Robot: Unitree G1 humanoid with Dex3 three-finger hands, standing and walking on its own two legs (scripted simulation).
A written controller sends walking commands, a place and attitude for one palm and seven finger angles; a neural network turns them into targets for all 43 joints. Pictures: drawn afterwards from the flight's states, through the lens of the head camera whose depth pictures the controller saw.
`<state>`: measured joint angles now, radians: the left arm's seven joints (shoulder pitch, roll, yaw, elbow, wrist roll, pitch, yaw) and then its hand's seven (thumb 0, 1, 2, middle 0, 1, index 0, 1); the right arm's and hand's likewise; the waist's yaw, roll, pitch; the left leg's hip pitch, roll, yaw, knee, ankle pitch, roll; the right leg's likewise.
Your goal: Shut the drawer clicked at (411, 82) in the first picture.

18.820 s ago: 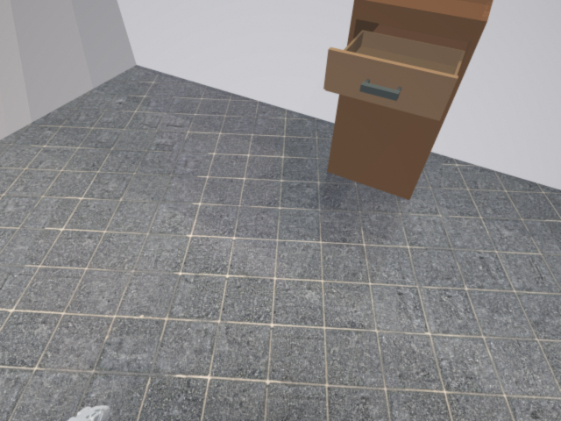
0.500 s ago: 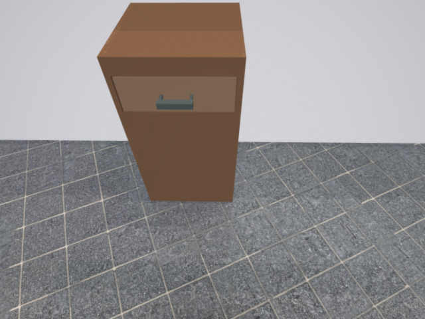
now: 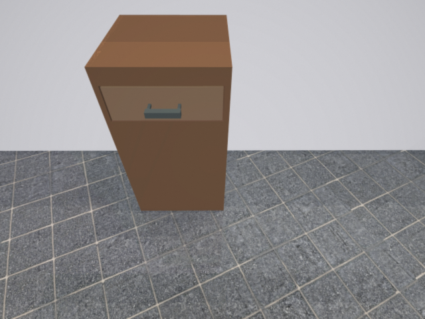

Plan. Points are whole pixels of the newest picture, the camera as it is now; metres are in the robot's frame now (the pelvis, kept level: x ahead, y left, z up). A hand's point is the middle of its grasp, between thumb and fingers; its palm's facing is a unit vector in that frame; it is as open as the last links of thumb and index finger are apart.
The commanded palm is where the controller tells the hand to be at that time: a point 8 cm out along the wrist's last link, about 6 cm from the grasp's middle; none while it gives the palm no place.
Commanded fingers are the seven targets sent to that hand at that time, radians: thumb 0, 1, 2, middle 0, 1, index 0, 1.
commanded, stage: look to check the result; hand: left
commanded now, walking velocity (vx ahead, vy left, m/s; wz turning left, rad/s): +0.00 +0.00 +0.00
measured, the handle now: (163, 110) +0.76 +0.20 -0.06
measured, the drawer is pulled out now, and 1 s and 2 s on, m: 0.00 0.00 0.00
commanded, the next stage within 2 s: stand and wait in 0.50 s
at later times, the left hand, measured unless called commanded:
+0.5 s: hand out of the picture -0.02 +0.13 -0.17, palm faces +0.08 -0.98 -0.16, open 7.4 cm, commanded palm none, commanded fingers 0.00 0.90 0.90 -0.20 -0.30 -0.20 -0.30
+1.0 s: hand out of the picture +0.00 +0.14 -0.17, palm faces +0.06 -0.98 -0.18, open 7.4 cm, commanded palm none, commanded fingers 0.00 0.90 0.90 -0.20 -0.30 -0.20 -0.30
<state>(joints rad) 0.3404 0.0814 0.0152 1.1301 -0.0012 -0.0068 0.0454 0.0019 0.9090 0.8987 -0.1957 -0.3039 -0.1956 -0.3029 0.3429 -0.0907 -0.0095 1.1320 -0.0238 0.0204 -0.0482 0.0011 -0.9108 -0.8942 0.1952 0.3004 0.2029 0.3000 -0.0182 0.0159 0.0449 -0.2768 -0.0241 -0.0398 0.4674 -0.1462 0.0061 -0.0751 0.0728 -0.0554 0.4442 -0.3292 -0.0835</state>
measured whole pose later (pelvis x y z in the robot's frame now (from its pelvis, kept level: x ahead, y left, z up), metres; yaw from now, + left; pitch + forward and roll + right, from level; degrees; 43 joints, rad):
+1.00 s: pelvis +0.03 -0.01 +0.00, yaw -1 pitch -2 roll +1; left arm 0.34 0.09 0.01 1.13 0.00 -0.01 0.05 0.00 0.91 0.90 -0.19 -0.30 -0.19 -0.30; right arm 0.30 -0.11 0.00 1.14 -0.02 0.01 -0.06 0.00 -0.91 -0.89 0.20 0.30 0.20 0.30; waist -0.01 0.01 0.06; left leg -0.23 -0.01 -0.02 0.46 -0.19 -0.01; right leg -0.01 0.08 -0.03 0.40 -0.35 -0.09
